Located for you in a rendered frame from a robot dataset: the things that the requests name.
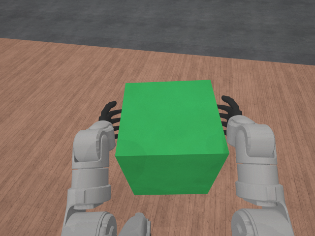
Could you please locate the left robot forearm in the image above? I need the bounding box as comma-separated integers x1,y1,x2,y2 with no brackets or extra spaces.
61,120,116,236

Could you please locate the carton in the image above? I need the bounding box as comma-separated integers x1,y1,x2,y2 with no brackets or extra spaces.
115,80,229,195

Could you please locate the left robot shin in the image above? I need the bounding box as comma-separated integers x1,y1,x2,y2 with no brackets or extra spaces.
135,212,145,217

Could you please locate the right robot forearm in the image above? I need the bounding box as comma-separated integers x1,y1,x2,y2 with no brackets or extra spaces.
226,115,295,236

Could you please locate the left robot thigh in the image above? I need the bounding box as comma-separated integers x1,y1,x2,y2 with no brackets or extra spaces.
118,216,151,236

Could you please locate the right robot upper arm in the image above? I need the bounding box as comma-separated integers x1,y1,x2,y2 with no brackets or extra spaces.
231,208,294,236

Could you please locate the left robot hand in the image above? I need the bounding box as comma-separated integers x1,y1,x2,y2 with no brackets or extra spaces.
99,101,122,139

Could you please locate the right robot hand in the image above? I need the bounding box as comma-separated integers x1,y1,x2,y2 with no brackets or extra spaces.
217,95,242,135

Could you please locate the left robot upper arm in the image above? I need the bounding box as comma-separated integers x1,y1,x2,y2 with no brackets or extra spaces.
62,211,117,236

